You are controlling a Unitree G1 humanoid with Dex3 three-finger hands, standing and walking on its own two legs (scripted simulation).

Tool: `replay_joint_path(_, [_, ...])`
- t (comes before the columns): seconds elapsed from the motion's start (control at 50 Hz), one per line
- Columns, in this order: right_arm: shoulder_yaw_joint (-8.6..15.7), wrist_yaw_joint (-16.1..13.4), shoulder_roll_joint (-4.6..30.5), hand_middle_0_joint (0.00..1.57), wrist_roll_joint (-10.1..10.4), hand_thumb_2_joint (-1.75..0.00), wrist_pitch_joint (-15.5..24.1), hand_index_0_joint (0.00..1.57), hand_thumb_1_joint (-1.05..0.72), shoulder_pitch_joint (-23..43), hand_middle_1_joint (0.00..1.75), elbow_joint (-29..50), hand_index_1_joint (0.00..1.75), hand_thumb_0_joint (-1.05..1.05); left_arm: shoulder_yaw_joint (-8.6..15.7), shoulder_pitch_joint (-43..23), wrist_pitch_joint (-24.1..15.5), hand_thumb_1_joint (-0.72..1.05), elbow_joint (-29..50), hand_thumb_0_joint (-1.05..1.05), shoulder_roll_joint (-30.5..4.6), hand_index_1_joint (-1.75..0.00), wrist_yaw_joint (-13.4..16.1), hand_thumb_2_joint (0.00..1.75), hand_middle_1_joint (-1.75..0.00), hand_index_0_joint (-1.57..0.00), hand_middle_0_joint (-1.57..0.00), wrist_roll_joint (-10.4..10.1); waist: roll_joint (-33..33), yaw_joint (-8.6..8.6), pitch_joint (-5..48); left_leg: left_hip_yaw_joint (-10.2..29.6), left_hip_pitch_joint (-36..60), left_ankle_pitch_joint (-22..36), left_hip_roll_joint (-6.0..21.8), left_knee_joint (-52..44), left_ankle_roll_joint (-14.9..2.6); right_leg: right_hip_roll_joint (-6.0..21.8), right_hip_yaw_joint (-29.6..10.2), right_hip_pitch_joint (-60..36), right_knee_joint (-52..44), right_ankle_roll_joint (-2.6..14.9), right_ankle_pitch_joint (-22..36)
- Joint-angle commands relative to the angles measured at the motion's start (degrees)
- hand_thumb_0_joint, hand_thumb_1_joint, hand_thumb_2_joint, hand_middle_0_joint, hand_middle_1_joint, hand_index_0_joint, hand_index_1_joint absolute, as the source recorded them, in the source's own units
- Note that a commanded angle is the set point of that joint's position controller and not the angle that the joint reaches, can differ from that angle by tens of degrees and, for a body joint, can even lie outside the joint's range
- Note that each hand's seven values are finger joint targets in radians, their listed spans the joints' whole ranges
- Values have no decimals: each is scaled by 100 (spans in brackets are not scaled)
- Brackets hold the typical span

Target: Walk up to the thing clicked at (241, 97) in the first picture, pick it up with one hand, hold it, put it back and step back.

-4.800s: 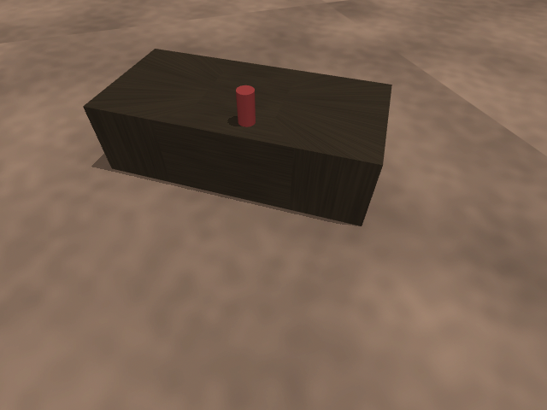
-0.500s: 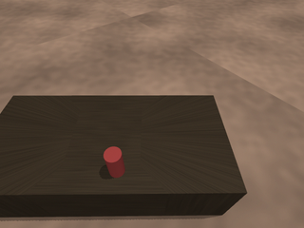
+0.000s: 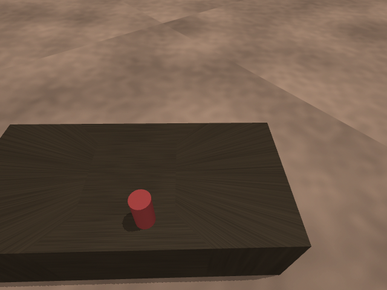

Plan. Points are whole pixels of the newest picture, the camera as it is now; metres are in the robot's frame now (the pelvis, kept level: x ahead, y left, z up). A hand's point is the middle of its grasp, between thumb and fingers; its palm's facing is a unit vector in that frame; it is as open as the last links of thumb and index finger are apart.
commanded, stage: stand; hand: left
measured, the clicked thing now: (142, 210) +0.45 +0.19 -0.32
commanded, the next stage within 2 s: none
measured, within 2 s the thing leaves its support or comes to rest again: neither
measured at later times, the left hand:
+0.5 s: hand out of the picture +0.07 +0.25 -0.15, palm faces +0.00 -0.94 -0.34, open 7.4 cm
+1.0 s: hand out of the picture +0.07 +0.25 -0.15, palm faces +0.00 -0.94 -0.34, open 7.4 cm
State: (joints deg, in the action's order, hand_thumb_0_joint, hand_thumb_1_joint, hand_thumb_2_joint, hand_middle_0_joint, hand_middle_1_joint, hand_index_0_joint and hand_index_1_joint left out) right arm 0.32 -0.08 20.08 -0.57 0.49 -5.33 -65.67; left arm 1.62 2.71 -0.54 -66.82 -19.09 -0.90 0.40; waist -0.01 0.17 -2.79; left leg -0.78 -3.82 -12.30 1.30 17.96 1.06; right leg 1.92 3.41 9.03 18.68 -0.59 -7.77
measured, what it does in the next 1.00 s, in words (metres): stands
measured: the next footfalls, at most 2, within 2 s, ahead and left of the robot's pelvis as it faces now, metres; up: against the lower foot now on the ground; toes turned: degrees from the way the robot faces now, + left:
none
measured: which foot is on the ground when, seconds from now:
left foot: down 0.00-1.00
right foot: down 0.00-1.00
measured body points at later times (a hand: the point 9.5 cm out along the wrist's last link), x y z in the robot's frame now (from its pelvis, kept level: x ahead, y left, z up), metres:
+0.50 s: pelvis +0.00 +0.00 +0.00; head +0.01 -0.01 +0.45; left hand +0.07 +0.30 -0.13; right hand +0.08 -0.30 -0.13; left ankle -0.03 +0.13 -0.75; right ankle +0.03 -0.12 -0.75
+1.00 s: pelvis +0.00 -0.01 +0.00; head +0.01 -0.01 +0.45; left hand +0.07 +0.30 -0.13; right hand +0.08 -0.31 -0.14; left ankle -0.03 +0.13 -0.75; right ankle +0.03 -0.12 -0.75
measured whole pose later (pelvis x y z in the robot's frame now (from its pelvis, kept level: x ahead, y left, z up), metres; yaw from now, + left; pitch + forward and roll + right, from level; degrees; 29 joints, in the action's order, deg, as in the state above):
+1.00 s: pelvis +0.00 -0.01 +0.00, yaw +1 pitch -2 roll +0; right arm -0.3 0.2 20.3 -0.7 0.2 -6.8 -64.6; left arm 0.4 5.6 -1.0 -66.0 -20.1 -0.8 0.4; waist 0.6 -0.1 -2.6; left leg 0.1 -3.1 -11.9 1.9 17.0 1.8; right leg 1.4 4.4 8.3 18.4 0.2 -8.1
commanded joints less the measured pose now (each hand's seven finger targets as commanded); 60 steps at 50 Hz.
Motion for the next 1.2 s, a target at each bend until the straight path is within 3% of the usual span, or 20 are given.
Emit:
replay_joint_path(0.0, [204,-51,1197,20,-27,-90,136,20,-90,262,30,353,30,0,147,-198,-133,90,348,0,-1214,-30,116,90,-30,-20,-20,7,53,-26,574,487,-277,1038,696,-335,-146,685,-612,-575,-198,120,950])
replay_joint_path(0.16, [176,-33,1187,20,-11,-90,131,20,-90,197,30,363,30,0,99,-183,-125,90,387,0,-1244,-30,110,90,-30,-20,-20,16,69,-9,424,514,-392,739,704,-468,-136,671,-593,-566,-239,124,618])
replay_joint_path(0.44, [190,-19,1211,20,-10,-90,112,20,-90,173,30,376,30,0,71,-8,-163,90,413,0,-1311,-30,130,90,-30,-20,-20,4,26,-24,536,502,-198,869,696,-351,-157,690,-590,-534,-243,137,832])
replay_joint_path(0.56, [182,-12,1204,20,-4,-90,102,20,-90,162,30,383,30,0,65,29,-152,90,409,0,-1326,-30,128,90,-30,-20,-20,5,7,-40,408,507,-291,639,669,-384,-149,666,-586,-469,-313,132,500])
replay_joint_path(0.7, [170,-23,1222,20,-16,-90,114,20,-90,147,30,409,30,0,77,34,-152,90,434,0,-1320,-30,127,90,-30,-20,-20,8,49,-63,537,522,-263,895,706,-384,-145,691,-571,-612,-213,145,785])
replay_joint_path(0.82, [156,-30,1227,20,-8,-90,113,20,-90,70,30,395,30,0,76,45,-143,90,421,0,-1312,-30,117,90,-30,-20,-20,2,103,-45,419,512,-313,772,688,-401,-140,683,-592,-558,-272,147,720])
replay_joint_path(0.9, [160,-28,1206,20,-8,-90,92,20,-90,82,30,406,30,0,87,17,-136,90,424,0,-1351,-30,125,90,-30,-20,-20,13,-28,-49,357,520,-356,527,675,-410,-154,655,-585,-472,-323,131,344])
replay_joint_path(1.18, [147,-41,1223,20,-21,-90,101,20,-90,19,30,426,30,0,85,29,-136,90,435,0,-1308,-30,121,90,-30,-20,-20,8,96,-28,441,485,-340,777,693,-379,-142,683,-583,-580,-238,155,784])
